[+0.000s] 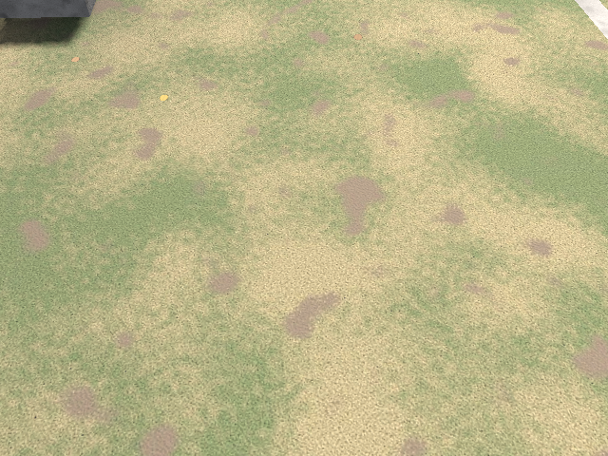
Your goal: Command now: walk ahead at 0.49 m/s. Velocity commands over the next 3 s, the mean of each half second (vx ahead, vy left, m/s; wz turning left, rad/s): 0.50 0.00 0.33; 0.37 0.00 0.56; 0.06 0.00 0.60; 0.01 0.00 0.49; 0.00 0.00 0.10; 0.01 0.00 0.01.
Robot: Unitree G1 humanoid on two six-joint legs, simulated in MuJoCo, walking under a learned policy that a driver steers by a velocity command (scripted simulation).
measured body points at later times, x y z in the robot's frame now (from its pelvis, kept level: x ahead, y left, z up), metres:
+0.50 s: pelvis +0.28 -0.04 +0.00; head +0.31 -0.03 +0.45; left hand +0.27 +0.24 -0.13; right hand +0.50 -0.27 -0.11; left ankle +0.41 +0.15 -0.68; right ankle +0.24 -0.15 -0.75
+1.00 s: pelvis +0.51 +0.08 +0.00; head +0.55 +0.12 +0.44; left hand +0.57 +0.41 -0.10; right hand +0.74 -0.14 -0.10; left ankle +0.48 +0.14 -0.75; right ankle +0.72 -0.02 -0.69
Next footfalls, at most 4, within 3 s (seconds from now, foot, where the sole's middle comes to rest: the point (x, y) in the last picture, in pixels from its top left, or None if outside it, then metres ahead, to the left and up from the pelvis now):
0.14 right None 0.28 -0.15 -0.78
0.68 left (229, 447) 0.52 0.15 -0.78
1.16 right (261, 343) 0.76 0.08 -0.78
1.56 left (196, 445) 0.53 0.22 -0.78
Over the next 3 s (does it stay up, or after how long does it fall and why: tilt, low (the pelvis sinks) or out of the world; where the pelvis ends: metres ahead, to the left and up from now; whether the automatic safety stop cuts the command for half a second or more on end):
stays up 0.63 0.13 -0.01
